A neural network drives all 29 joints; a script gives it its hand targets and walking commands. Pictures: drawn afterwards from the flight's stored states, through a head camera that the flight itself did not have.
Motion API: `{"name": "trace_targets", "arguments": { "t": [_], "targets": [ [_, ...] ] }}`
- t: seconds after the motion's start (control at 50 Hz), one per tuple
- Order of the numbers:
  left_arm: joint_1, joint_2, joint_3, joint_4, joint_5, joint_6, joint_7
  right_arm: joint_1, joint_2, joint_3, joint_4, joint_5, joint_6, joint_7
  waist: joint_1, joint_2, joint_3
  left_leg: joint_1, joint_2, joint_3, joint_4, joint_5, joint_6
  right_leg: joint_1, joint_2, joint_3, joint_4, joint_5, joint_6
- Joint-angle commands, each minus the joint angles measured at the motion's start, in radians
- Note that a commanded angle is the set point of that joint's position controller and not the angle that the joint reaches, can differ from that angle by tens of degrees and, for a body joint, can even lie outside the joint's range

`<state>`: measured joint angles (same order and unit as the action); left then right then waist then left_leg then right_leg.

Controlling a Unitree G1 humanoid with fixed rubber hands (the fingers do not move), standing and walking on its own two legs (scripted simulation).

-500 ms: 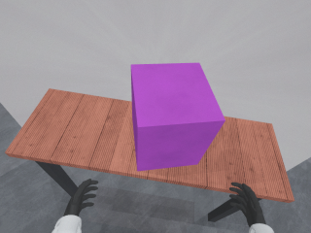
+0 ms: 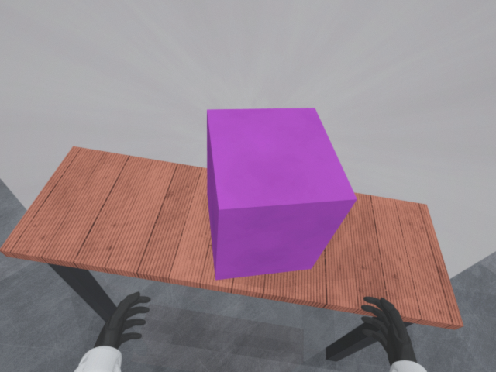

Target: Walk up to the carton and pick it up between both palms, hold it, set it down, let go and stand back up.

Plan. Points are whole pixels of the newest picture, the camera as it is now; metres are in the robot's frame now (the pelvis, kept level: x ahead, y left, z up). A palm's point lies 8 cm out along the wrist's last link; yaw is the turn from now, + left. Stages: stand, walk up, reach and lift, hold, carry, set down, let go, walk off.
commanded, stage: let go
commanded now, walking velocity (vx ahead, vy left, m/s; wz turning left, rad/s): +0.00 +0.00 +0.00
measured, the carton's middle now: (263, 196) +0.43 +0.02 +0.01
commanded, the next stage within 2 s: stand in 0.14 s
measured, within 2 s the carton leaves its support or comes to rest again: neither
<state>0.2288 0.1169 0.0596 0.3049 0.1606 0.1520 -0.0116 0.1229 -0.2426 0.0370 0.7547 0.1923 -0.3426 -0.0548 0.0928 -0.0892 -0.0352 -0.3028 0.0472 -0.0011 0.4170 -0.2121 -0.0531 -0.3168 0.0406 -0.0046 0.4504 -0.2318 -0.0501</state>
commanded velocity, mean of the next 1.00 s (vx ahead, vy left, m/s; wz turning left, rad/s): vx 0.00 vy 0.00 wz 0.00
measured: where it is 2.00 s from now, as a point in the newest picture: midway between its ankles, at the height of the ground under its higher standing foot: outside the picture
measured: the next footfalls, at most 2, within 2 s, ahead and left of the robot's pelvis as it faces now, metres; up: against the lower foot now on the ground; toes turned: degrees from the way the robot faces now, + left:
none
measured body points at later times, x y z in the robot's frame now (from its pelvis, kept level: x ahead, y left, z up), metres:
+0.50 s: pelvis +0.00 +0.02 +0.00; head +0.00 +0.07 +0.44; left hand +0.14 +0.27 -0.12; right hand +0.17 -0.24 -0.07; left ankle +0.00 +0.15 -0.74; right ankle -0.01 -0.09 -0.74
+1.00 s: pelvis -0.01 +0.04 +0.00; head -0.01 +0.09 +0.44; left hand +0.10 +0.30 -0.14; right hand +0.17 -0.22 -0.07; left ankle +0.00 +0.15 -0.74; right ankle -0.01 -0.09 -0.74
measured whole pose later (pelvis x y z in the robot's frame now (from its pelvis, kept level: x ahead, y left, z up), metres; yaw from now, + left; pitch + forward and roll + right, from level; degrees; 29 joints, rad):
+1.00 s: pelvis -0.01 +0.04 +0.00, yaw +0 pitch +1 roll -2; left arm 0.23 0.26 0.06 0.71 0.16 -0.03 -0.01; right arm 0.18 -0.29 0.04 0.75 0.06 -0.05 -0.02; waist 0.09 -0.09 -0.04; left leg -0.30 0.05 0.00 0.57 -0.29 0.00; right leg -0.24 0.04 0.00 0.45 -0.23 0.00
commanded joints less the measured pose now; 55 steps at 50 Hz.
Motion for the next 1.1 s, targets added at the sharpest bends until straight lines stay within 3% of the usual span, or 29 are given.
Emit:
{"name": "trace_targets", "arguments": {
  "t": [0.0,0.14,0.16,0.18,0.2,0.26,0.3,0.46,0.62,1.08],
  "targets": [
    [-0.023,0.186,0.034,-0.011,-0.087,-0.009,-0.017,0.040,0.004,0.010,-0.049,-0.133,0.068,0.026,-0.115,0.032,-0.026,0.226,-0.071,0.070,-0.051,0.065,0.050,0.268,-0.083,0.096,-0.178,0.133,0.063],
    [-0.026,0.181,0.022,-0.009,-0.082,-0.003,-0.011,0.030,-0.003,0.004,-0.034,-0.135,0.071,0.029,-0.120,0.040,-0.018,0.233,-0.067,0.069,-0.054,0.056,0.050,0.252,-0.077,0.086,-0.178,0.110,0.060],
    [-0.026,0.331,0.086,0.143,-0.136,-0.101,0.031,0.055,-0.306,-0.091,-0.032,-0.266,0.150,0.023,-0.065,0.034,-0.276,0.113,0.083,0.025,0.124,0.348,0.078,0.295,-0.139,0.069,0.010,0.464,0.087],
    [0.012,0.339,0.078,0.155,-0.143,-0.136,0.028,0.067,-0.324,-0.091,-0.062,-0.273,0.183,0.019,-0.067,0.022,-0.307,0.097,0.065,0.013,0.172,0.351,0.094,0.301,-0.140,0.080,0.028,0.565,0.102],
    [0.011,0.336,0.073,0.174,-0.142,-0.161,0.022,0.057,-0.297,-0.086,-0.074,-0.272,0.204,0.015,-0.072,0.017,-0.265,0.054,0.060,0.016,0.175,0.285,0.089,0.284,-0.149,0.089,0.016,0.572,0.109],
    [-0.015,0.331,0.075,0.220,-0.129,-0.198,0.008,0.045,-0.244,-0.076,-0.076,-0.251,0.257,0.023,-0.089,0.067,-0.075,-0.002,0.036,0.021,0.155,0.053,0.078,0.151,-0.164,0.132,-0.083,0.303,0.103],
    [-0.033,0.324,0.073,0.246,-0.130,-0.204,0.005,0.060,-0.246,-0.077,-0.068,-0.244,0.275,0.027,-0.096,0.110,-0.053,0.022,0.042,0.002,0.140,0.045,0.081,0.118,-0.154,0.136,-0.111,0.189,0.099],
    [-0.011,0.339,0.061,0.357,-0.135,-0.210,0.001,0.055,-0.269,-0.087,-0.054,-0.244,0.283,0.032,-0.076,0.150,-0.072,0.057,0.067,-0.051,0.079,0.067,0.101,0.157,-0.130,0.128,-0.097,0.148,0.080],
    [-0.001,0.351,0.054,0.426,-0.142,-0.212,0.004,0.055,-0.282,-0.095,-0.046,-0.245,0.282,0.031,-0.075,0.176,-0.065,0.074,0.076,-0.082,0.056,0.094,0.112,0.153,-0.126,0.119,-0.090,0.093,0.055],
    [0.005,0.371,0.047,0.482,-0.153,-0.215,0.007,0.026,-0.291,-0.099,-0.038,-0.237,0.282,0.026,-0.077,0.243,-0.071,0.119,0.079,-0.093,0.036,0.166,0.102,0.150,-0.141,0.122,-0.091,0.157,0.036]
  ]
}}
